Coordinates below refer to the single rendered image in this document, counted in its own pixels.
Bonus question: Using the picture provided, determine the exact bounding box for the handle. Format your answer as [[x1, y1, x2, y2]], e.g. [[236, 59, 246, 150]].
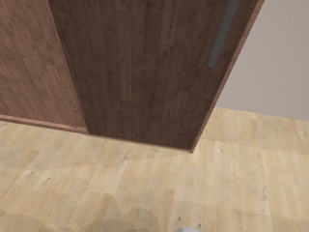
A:
[[208, 0, 240, 68]]

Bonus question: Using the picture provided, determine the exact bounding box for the wardrobe door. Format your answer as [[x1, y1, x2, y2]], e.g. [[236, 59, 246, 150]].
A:
[[47, 0, 258, 150], [0, 0, 87, 128]]

